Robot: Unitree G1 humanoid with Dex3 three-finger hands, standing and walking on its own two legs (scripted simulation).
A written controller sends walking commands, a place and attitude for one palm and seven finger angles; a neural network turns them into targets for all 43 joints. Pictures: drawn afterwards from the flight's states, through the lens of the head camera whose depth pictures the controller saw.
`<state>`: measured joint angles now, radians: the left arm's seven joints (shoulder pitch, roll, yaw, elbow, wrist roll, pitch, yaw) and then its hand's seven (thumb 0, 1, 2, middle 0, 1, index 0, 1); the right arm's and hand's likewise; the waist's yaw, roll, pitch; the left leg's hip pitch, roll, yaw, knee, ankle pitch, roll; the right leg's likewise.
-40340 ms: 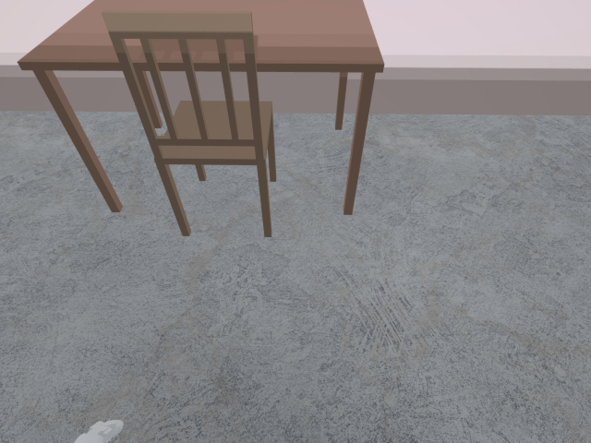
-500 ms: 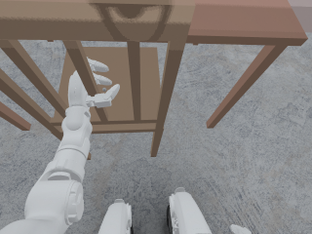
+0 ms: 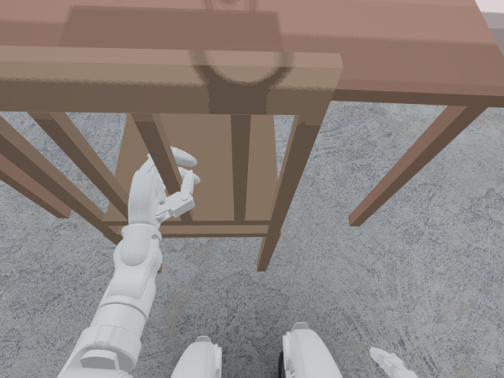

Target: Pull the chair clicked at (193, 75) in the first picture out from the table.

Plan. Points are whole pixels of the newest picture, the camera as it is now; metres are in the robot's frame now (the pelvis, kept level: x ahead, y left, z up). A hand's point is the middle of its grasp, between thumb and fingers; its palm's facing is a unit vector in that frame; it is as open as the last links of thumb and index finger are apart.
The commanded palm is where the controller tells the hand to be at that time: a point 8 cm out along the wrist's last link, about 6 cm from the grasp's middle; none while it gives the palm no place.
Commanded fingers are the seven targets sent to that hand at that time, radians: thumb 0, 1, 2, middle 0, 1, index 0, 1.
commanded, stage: open the thumb and straighten the fingers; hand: left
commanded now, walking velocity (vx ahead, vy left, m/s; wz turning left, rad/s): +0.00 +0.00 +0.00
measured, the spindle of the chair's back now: (172, 178) +0.41 +0.13 +0.02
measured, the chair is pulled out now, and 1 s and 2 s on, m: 0.04 0.04 0.04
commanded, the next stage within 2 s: draw the fingers out of the gap in 0.76 s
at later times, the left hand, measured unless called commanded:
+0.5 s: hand (186, 197) +0.39 +0.10 +0.01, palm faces -0.07 -1.00 -0.05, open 14.0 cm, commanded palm +0.37 +0.15 +0.01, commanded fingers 0.00 -0.55 0.20 -0.12 -0.36 -0.12 -0.36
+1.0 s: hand (181, 192) +0.39 +0.11 +0.02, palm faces -0.06 -1.00 -0.03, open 17.5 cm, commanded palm +0.35 +0.16 +0.02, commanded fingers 0.00 -0.55 0.20 0.00 0.00 0.00 0.00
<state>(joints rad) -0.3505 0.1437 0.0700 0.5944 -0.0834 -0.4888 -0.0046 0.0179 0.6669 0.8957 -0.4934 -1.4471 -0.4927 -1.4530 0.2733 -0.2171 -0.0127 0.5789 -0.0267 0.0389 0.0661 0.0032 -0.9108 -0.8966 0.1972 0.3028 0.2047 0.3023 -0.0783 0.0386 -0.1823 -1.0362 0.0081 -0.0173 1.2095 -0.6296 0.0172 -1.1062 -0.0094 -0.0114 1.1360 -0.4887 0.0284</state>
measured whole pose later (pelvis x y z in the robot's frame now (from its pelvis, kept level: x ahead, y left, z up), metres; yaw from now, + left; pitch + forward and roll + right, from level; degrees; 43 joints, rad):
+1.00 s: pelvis -0.05 -0.01 -0.01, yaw +0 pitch +23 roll -1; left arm -0.57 0.23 0.19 0.86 -0.10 -0.49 -0.09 -0.01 -0.55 0.20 -0.01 -0.02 -0.01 -0.02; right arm 0.30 -0.25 0.01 0.62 -0.02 -0.01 0.03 0.00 -0.91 -0.90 0.20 0.30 0.21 0.30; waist -0.12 0.03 -0.16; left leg -1.08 0.01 0.00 1.24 -0.57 0.01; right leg -1.15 -0.01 0.00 1.17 -0.42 0.02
